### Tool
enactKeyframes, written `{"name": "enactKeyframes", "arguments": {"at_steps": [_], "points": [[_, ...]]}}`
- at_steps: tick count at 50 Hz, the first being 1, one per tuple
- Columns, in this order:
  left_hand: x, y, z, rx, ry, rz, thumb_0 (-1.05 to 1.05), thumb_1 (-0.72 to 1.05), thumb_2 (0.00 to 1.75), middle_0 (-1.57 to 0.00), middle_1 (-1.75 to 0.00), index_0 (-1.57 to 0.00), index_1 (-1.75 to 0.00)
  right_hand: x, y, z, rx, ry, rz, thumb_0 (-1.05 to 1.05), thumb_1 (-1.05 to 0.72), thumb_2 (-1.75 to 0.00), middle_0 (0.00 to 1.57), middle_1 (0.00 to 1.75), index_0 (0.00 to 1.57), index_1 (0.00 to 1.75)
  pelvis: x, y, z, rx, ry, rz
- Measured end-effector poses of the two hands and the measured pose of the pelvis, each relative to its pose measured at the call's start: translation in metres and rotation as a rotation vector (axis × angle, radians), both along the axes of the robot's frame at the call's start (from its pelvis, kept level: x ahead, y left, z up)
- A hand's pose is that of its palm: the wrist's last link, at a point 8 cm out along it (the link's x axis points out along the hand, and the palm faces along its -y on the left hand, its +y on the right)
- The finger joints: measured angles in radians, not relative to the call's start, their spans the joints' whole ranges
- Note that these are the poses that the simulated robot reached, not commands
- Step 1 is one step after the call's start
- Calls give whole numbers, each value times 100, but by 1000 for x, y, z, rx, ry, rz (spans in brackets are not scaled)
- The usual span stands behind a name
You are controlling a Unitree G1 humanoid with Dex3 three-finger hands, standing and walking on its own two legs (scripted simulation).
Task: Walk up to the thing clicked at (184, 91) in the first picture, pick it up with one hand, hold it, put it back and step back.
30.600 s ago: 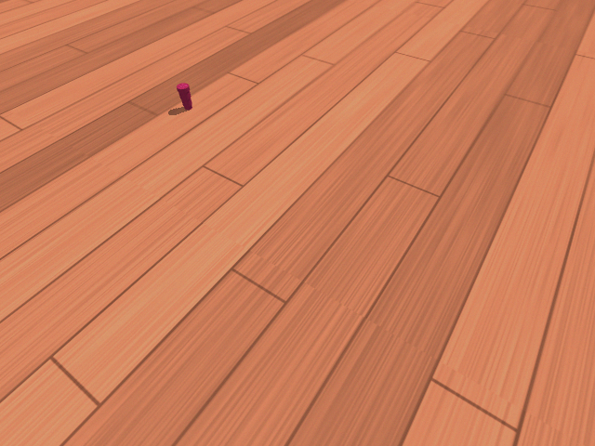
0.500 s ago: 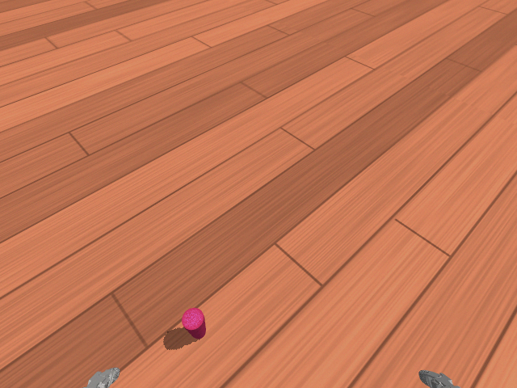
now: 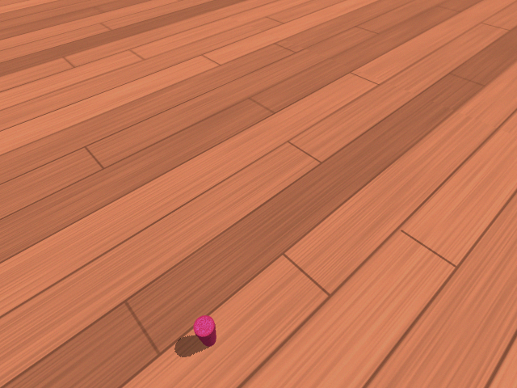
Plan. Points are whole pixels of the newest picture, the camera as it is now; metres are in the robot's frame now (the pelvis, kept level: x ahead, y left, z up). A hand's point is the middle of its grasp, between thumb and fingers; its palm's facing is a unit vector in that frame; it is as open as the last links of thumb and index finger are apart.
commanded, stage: stand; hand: left
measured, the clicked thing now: (207, 333) +0.45 +0.22 -0.71
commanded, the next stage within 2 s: step back in 1.40 s
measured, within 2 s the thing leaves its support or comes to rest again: neither
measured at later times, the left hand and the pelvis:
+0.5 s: hand out of the picture +0.05 +0.23 -0.16, palm faces -0.03 -0.94 -0.34, open 7.4 cm; pelvis +0.00 -0.01 +0.00, yaw +0 degrees
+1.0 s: hand out of the picture +0.10 +0.23 -0.15, palm faces -0.04 -0.94 -0.34, open 7.4 cm; pelvis +0.02 -0.02 +0.01, yaw -1 degrees
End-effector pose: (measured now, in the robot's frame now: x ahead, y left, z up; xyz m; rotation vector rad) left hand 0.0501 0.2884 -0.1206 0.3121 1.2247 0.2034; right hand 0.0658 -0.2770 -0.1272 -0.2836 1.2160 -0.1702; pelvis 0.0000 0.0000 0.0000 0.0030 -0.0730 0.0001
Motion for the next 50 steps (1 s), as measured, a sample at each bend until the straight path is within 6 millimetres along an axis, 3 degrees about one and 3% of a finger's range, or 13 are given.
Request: {"name": "enactKeyframes", "arguments": {"at_steps": [10, 18, 30, 50], "points": [[-16, -1, 2, 11, 44, 9, 1, 90, 90, -20, -30, -20, -30, -10, -14, 1, -8, 26, -17, 1, -91, -89, 20, 30, 20, 30, -5, -6, 2, -1, 3, 0], [-17, -7, 1, 5, 65, 9, 1, 90, 90, -20, -30, -20, -30, -18, -22, 0, -12, 58, -31, 1, -91, -89, 20, 30, 20, 30, -3, -11, 3, -2, 9, -3], [9, -13, 1, -5, 41, -11, 1, 90, 90, -20, -30, -20, -30, -15, -25, 1, -12, 68, -41, 0, -91, -89, 20, 30, 20, 30, 5, -14, 4, -1, 17, -11], [44, -13, 6, 2, 16, -21, 1, 90, 90, -20, -30, -20, -30, 11, -30, 4, -20, 51, -36, 0, -91, -89, 20, 30, 20, 30, 23, -16, 5, 1, 34, -18]]}}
